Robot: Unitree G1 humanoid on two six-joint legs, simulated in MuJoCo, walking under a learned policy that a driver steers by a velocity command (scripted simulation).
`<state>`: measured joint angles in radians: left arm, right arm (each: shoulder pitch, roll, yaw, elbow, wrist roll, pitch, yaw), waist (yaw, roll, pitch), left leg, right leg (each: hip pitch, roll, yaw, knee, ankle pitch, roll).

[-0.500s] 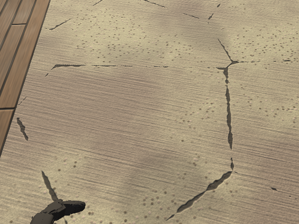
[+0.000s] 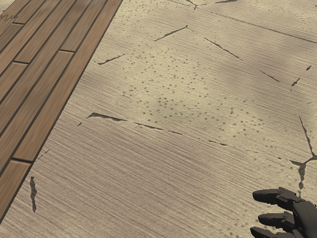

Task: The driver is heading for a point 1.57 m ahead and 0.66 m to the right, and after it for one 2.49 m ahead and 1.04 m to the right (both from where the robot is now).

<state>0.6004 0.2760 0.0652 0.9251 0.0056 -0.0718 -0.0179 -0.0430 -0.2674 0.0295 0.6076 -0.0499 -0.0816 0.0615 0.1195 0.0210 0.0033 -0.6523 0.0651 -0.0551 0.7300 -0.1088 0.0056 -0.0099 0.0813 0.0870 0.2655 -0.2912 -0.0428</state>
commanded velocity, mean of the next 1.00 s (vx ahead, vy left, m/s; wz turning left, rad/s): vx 1.00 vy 0.00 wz -0.78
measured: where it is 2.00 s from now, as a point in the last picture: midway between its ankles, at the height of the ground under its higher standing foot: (280, 122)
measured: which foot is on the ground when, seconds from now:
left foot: up 0.00-0.08, down 0.10-0.54, up 0.56-0.94, down 0.96-1.00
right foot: down 0.00-0.12, up 0.14-0.52, down 0.54-0.94, up 0.96-1.00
